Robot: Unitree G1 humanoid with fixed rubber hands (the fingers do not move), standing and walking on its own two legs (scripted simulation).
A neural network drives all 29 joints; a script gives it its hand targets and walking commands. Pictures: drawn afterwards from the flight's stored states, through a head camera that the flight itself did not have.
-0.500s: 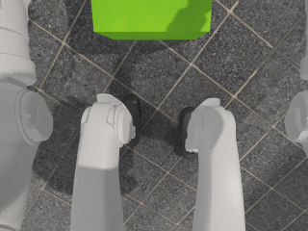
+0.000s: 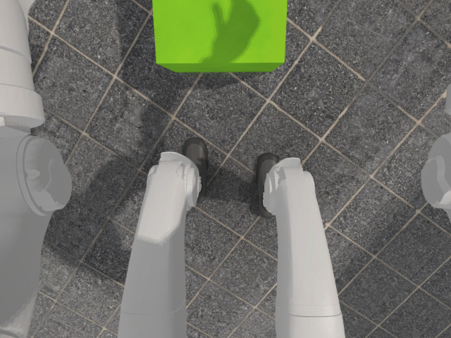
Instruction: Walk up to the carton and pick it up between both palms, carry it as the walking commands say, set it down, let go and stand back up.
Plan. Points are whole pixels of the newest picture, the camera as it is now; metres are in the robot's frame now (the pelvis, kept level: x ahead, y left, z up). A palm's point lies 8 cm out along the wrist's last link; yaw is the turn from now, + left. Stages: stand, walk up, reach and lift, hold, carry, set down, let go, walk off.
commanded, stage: set down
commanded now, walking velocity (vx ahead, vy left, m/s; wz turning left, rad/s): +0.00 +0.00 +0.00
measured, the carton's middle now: (221, 6) +0.62 +0.05 -0.49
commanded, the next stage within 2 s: let go in 0.18 s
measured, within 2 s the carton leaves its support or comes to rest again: neither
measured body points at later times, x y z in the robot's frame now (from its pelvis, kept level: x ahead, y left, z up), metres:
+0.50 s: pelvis +0.03 +0.01 +0.09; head +0.37 +0.01 +0.38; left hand +0.50 +0.28 -0.06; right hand +0.53 -0.20 -0.05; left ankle +0.15 +0.12 -0.56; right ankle +0.11 -0.10 -0.56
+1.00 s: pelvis +0.09 +0.00 +0.15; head +0.21 -0.01 +0.58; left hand +0.33 +0.24 +0.06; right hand +0.35 -0.22 +0.06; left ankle +0.15 +0.12 -0.56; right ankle +0.11 -0.11 -0.56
